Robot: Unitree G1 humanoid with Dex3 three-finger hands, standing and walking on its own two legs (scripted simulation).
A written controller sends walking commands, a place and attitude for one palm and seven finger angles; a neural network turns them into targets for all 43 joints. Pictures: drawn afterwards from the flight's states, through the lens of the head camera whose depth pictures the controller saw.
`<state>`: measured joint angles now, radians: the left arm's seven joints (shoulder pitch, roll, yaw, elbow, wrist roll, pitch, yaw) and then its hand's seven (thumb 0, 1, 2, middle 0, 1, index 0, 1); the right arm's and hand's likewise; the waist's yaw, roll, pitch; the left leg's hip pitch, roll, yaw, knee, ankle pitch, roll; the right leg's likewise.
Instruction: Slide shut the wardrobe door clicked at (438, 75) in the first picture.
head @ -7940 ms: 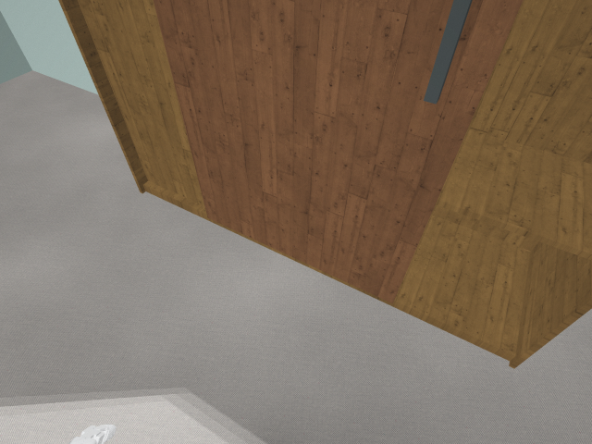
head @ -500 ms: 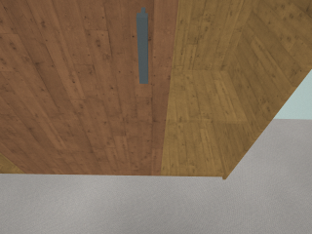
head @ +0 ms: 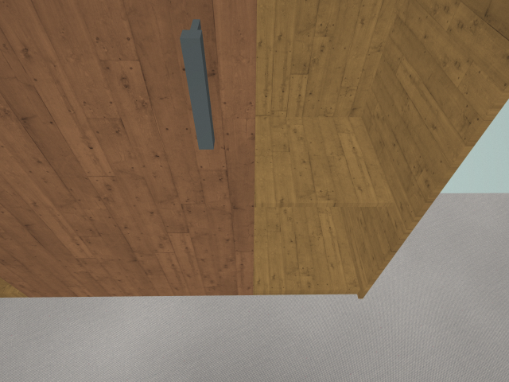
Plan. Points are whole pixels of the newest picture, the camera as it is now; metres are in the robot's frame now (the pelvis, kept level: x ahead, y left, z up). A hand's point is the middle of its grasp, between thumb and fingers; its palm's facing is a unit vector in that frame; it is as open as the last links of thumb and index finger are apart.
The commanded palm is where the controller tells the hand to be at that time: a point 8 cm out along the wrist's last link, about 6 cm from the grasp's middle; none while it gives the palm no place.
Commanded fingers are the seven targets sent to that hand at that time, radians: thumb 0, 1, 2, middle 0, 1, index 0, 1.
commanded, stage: come to a stop and stand still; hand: left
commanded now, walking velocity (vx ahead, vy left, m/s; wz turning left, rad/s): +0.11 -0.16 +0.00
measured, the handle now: (201, 89) +0.50 +0.11 +0.21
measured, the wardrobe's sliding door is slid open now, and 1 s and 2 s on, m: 0.43 0.43 0.43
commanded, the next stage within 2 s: look again from close up in 1.62 s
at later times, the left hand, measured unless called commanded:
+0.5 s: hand out of the picture +0.03 +0.16 -0.17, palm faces +0.05 -0.97 -0.24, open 7.4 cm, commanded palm none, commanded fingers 0.00 0.90 0.90 -0.20 -0.30 -0.20 -0.30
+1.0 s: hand out of the picture +0.03 +0.21 -0.17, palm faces -0.02 -0.97 -0.24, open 7.4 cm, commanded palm none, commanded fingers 0.00 0.90 0.90 -0.20 -0.30 -0.20 -0.30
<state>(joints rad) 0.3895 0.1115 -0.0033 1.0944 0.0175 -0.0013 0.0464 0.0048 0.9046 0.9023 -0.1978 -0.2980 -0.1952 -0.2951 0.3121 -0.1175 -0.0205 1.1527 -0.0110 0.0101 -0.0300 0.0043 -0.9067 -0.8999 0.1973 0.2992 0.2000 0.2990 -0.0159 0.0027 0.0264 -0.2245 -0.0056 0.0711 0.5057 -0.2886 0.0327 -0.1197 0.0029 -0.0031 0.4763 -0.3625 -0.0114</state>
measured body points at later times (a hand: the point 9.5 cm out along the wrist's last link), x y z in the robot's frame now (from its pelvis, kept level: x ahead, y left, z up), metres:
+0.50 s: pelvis +0.03 -0.03 +0.00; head +0.07 -0.03 +0.45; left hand +0.03 +0.21 -0.15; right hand +0.05 -0.25 -0.16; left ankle -0.01 +0.10 -0.74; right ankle -0.07 -0.11 -0.74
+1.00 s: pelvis -0.02 +0.02 +0.00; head -0.01 +0.01 +0.45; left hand +0.03 +0.26 -0.15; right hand +0.03 -0.21 -0.15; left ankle -0.01 +0.10 -0.74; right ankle -0.06 -0.11 -0.74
